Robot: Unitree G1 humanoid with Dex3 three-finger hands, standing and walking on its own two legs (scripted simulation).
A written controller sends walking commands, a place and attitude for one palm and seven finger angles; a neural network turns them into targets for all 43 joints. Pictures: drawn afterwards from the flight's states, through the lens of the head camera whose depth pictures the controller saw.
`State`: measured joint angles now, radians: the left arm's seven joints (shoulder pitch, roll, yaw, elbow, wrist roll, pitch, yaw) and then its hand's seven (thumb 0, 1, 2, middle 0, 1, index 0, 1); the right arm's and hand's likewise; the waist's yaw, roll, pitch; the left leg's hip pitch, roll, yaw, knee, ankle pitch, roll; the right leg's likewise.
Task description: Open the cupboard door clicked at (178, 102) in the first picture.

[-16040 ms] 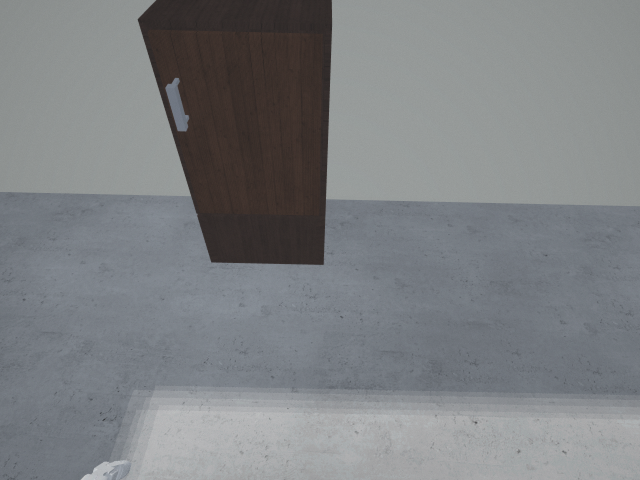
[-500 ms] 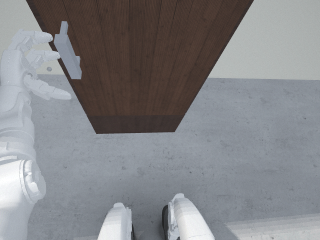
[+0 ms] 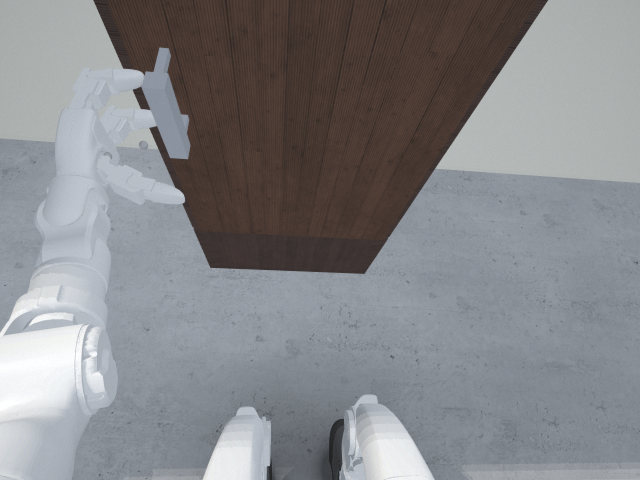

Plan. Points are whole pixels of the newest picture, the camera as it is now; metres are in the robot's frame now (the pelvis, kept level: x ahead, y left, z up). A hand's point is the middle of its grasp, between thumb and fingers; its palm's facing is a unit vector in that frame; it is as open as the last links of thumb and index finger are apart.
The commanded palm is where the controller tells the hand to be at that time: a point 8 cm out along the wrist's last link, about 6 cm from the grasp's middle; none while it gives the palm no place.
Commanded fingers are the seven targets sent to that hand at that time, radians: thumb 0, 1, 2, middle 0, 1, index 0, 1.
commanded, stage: slide the fingers in behind the handle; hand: left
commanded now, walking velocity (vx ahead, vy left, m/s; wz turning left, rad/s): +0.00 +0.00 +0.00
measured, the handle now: (172, 106) +0.55 +0.17 +0.05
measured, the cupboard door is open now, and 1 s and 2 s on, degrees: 0 0 22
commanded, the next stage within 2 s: close the thumb around the handle in 0.50 s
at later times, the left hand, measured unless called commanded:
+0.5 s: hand (177, 143) +0.50 +0.16 +0.05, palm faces -0.05 -1.00 -0.01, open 13.9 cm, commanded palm +0.48 +0.21 +0.05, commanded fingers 0.00 -0.50 0.30 -0.30 -1.20 -0.30 -1.20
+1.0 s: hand (177, 141) +0.50 +0.16 +0.05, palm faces -0.04 -1.00 -0.03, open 9.5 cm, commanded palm +0.48 +0.20 +0.05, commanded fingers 0.00 0.68 0.80 -0.38 -1.33 -0.38 -1.33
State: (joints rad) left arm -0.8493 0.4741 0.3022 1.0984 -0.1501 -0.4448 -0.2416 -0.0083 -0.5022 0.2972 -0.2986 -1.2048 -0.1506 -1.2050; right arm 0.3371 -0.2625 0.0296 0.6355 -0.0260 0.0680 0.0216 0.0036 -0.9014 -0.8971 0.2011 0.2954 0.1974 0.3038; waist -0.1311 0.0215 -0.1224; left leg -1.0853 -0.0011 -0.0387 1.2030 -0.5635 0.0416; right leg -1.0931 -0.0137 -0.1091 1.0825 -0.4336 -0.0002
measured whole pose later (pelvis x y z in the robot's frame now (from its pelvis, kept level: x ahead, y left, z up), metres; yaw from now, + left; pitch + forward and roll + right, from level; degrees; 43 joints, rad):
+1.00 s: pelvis +0.00 +0.00 +0.00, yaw -2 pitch +25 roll -3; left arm -0.83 0.45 0.36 1.10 -0.09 -0.48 -0.23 0.00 0.15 0.58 -0.35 -1.27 -0.35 -1.27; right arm 0.35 -0.26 0.04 0.59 -0.02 0.08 0.02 0.00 -0.90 -0.90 0.20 0.30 0.20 0.30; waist -0.17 0.02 -0.12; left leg -1.06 0.01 0.01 1.19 -0.57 0.05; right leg -1.10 0.00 -0.06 1.09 -0.43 0.00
